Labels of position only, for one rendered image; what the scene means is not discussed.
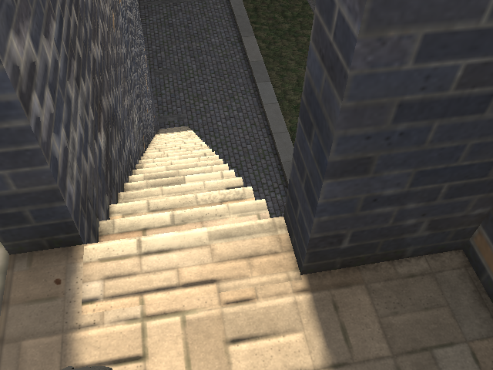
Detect stairs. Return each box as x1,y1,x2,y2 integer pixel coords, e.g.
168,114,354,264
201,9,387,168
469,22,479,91
99,126,270,242

